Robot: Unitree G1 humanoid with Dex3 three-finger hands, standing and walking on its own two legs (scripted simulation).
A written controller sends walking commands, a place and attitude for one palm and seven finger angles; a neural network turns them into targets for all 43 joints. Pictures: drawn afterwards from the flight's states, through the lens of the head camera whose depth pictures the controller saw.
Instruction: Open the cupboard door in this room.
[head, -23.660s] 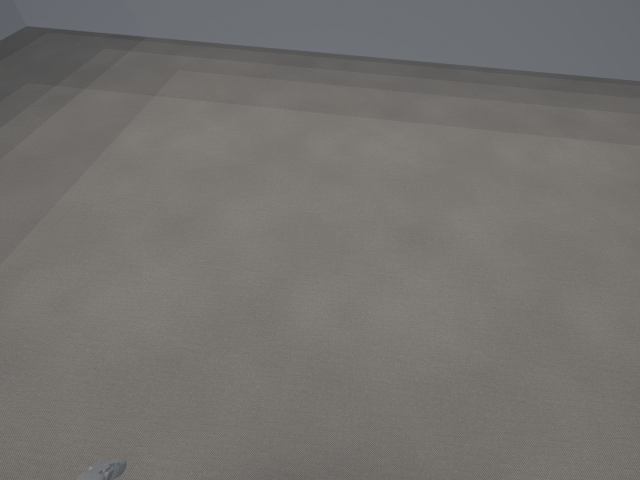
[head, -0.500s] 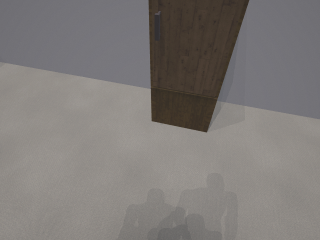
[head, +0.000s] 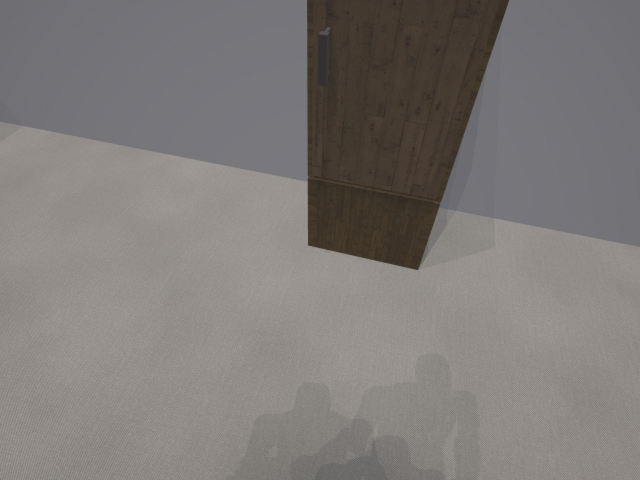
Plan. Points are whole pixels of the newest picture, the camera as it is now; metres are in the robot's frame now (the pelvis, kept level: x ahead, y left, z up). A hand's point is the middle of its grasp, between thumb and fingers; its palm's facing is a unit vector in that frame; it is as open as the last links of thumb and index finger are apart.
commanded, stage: walk to a spot facing it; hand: left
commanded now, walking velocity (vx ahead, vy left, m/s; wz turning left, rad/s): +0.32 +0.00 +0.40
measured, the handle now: (325, 56) +1.09 +0.05 +0.05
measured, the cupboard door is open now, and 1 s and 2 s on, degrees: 0 0 0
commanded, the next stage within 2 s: turn to face it in 0.38 s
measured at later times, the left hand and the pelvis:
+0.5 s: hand (178, 476) +0.16 +0.22 -0.18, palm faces +0.12 -0.98 -0.16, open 7.4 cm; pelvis +0.12 +0.03 +0.00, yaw +8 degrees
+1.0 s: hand (200, 386) +0.30 +0.22 -0.18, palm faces +0.06 -0.97 -0.22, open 7.3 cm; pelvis +0.26 +0.02 -0.01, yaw -1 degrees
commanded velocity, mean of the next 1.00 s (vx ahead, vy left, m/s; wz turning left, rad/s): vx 0.13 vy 0.00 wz -0.17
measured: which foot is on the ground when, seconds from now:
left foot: down 0.00-0.64, up 0.66-1.00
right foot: down 0.00-0.22, up 0.24-0.62, down 0.64-1.00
